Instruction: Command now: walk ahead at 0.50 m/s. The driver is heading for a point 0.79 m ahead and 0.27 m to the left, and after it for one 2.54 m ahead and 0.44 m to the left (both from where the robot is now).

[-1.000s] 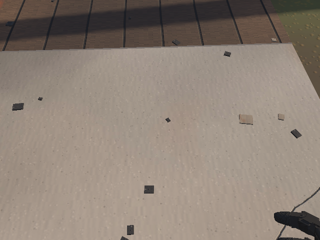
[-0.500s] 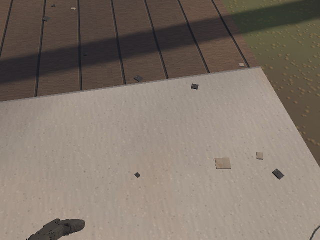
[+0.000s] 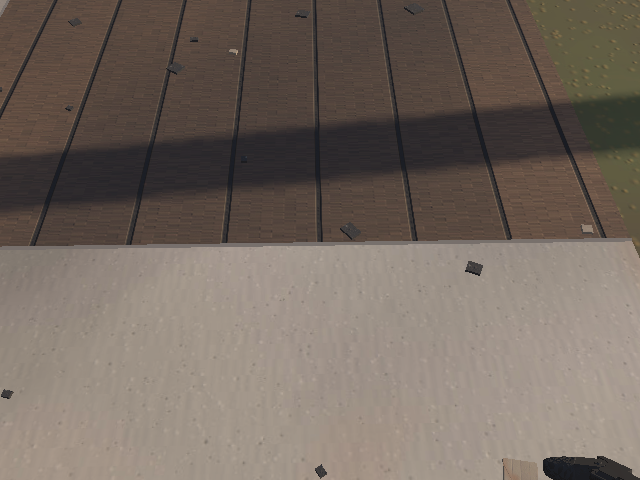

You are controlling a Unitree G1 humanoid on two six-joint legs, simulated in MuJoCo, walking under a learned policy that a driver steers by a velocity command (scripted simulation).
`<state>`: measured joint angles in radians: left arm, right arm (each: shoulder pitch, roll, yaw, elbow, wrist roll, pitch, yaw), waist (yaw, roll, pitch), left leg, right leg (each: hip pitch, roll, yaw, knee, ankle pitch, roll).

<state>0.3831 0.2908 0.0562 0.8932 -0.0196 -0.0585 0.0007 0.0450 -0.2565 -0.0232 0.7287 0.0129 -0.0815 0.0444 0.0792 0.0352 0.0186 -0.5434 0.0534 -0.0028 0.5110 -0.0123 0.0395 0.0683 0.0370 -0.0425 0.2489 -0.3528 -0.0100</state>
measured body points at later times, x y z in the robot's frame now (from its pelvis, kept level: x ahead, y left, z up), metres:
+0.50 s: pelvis +0.27 +0.01 +0.01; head +0.29 +0.01 +0.46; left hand +0.49 +0.24 -0.08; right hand +0.26 -0.27 -0.12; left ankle +0.15 +0.12 -0.73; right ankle +0.44 -0.13 -0.70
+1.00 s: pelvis +0.52 +0.00 +0.01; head +0.54 +0.02 +0.45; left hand +0.48 +0.28 -0.13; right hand +0.76 -0.20 -0.09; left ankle +0.65 +0.18 -0.69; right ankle +0.44 -0.13 -0.73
